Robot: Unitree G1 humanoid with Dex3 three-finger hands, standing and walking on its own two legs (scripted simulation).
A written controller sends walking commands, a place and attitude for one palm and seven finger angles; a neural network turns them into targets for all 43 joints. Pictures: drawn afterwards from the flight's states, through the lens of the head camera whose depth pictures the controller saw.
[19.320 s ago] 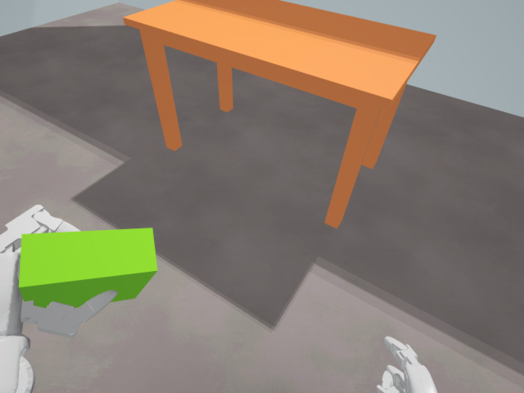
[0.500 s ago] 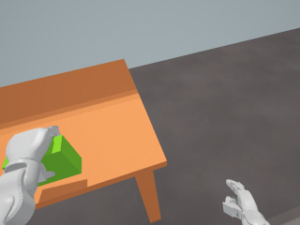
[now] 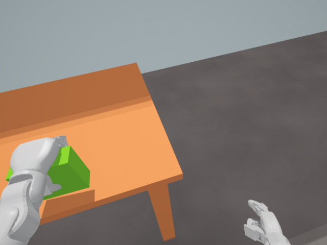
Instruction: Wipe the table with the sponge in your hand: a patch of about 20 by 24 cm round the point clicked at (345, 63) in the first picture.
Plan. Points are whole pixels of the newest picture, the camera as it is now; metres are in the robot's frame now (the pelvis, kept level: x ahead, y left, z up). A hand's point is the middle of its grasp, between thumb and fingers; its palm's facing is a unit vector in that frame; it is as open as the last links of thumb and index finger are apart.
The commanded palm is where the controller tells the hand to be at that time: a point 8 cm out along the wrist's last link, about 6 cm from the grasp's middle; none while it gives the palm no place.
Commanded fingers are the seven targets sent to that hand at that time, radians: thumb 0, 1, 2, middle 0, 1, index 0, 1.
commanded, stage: move the sponge above the wiping area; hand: left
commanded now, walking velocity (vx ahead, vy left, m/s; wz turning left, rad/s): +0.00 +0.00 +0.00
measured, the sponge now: (57, 178) +0.23 +0.32 +0.05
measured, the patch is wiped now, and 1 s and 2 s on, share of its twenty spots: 0.00 0.00 0.00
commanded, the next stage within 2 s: lower the sponge onto the table in 0.40 s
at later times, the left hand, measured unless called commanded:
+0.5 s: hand (45, 169) +0.23 +0.32 +0.10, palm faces +0.00 -0.05 -1.00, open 9.3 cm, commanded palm +0.20 +0.31 +0.17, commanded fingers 0.00 0.10 1.30 -1.20 -1.60 -1.20 -1.60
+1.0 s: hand (49, 171) +0.23 +0.31 +0.09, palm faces -0.04 -0.06 -1.00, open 9.3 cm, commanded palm +0.20 +0.31 +0.16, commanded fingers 0.00 0.10 1.30 -1.20 -1.60 -1.20 -1.60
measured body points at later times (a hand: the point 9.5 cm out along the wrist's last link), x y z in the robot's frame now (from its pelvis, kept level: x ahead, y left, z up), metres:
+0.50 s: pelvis +0.00 +0.00 +0.00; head -0.01 -0.04 +0.45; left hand +0.22 +0.32 +0.16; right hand +0.24 -0.22 -0.10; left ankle +0.03 +0.08 -0.74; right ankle -0.03 -0.07 -0.74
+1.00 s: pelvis +0.00 +0.00 +0.00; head -0.01 -0.05 +0.45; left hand +0.22 +0.31 +0.15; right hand +0.23 -0.22 -0.10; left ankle +0.03 +0.08 -0.74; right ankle -0.03 -0.07 -0.74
